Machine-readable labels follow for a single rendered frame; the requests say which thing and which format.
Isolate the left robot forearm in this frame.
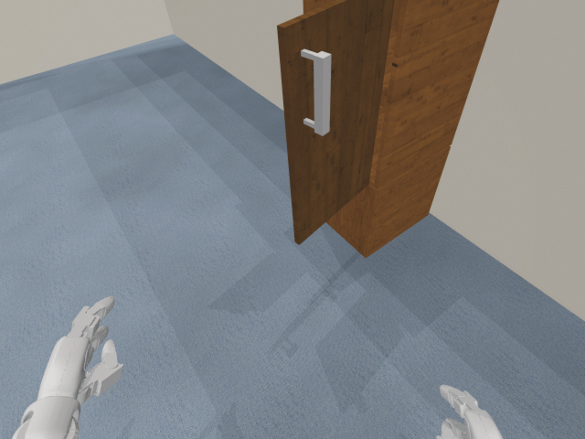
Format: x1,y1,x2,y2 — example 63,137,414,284
12,396,80,439

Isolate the cupboard door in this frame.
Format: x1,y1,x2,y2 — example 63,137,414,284
277,0,395,245

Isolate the right robot hand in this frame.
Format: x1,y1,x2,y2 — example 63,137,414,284
436,385,503,439

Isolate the left robot hand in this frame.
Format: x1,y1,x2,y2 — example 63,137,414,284
37,296,123,405

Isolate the handle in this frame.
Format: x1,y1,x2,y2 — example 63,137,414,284
301,49,332,136

